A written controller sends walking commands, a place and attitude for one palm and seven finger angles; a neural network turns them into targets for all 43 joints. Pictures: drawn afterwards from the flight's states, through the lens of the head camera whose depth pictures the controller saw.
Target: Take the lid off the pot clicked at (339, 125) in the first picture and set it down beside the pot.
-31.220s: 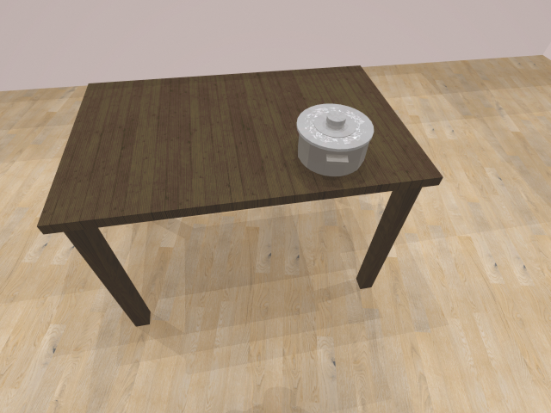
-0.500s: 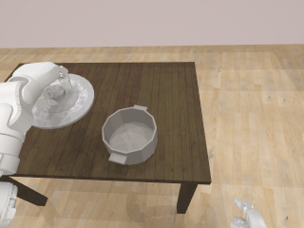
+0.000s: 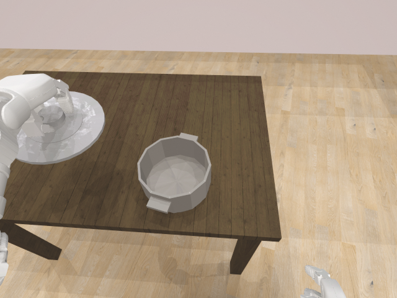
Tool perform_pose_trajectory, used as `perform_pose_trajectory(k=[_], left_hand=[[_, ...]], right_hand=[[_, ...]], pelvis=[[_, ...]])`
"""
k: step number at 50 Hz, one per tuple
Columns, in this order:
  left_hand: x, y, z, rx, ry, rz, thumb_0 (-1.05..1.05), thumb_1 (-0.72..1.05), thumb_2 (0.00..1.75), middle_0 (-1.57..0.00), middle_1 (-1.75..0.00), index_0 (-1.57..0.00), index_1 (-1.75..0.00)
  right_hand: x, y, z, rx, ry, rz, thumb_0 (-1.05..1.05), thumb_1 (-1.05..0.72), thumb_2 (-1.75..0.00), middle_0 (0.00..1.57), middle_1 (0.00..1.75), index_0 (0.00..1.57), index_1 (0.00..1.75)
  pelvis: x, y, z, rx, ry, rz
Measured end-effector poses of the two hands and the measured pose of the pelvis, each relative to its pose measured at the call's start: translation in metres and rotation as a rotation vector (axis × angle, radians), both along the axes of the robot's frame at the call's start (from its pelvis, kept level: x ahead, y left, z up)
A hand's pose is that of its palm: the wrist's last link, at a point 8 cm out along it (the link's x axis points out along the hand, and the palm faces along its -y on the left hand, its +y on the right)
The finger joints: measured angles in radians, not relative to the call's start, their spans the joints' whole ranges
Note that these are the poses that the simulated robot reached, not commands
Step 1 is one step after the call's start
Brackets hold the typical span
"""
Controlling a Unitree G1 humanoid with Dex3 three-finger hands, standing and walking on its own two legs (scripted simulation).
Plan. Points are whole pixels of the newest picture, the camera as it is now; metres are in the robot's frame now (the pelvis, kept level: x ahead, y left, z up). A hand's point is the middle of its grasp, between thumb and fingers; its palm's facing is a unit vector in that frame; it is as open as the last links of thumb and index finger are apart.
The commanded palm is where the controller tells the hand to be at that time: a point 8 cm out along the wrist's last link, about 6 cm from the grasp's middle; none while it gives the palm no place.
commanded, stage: move the lid sideways beside the pot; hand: left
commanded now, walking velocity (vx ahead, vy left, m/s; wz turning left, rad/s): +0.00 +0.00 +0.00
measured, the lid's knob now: (51, 116) +0.43 +0.32 +0.13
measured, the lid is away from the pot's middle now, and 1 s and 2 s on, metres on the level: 0.24 0.23 0.23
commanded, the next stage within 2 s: lower the lid onto the table in 0.04 s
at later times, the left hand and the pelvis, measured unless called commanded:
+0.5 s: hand (53, 123) +0.41 +0.30 +0.14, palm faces -0.31 -0.01 -0.95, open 7.7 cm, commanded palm +0.39 +0.30 +0.20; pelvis +0.00 +0.00 +0.00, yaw +0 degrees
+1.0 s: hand (53, 140) +0.39 +0.31 +0.10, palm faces -0.37 -0.03 -0.93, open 7.7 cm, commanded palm +0.38 +0.31 +0.17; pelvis +0.00 -0.01 +0.00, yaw -1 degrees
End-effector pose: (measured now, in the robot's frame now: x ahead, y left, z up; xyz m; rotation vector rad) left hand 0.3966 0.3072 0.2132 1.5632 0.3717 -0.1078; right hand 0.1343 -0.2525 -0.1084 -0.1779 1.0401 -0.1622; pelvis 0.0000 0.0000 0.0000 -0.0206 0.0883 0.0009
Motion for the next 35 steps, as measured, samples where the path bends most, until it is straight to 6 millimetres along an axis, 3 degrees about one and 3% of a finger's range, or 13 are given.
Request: perform_pose_trajectory(k=[10,35], left_hand=[[0.003,-0.002,0.0,-0.005,-0.011,-0.03,0.0,0.22,0.82,-0.66,-0.9,-0.67,-0.88],[0.001,-0.01,-0.031,-0.017,0.031,-0.043,0.0,0.22,0.82,-0.66,-0.9,-0.66,-0.88]], right_hand=[[-0.005,0.003,-0.002,0.005,0.021,-0.005,0.01,-0.9,-0.9,0.2,0.3,0.2,0.3],[-0.008,-0.005,-0.002,0.001,0.017,-0.03,0.01,-0.9,-0.9,0.2,0.3,0.2,0.3]], pelvis=[[0.001,0.003,0.0,-0.001,0.006,0.001],[0.003,-0.003,0.0,0.001,0.005,-0.011]])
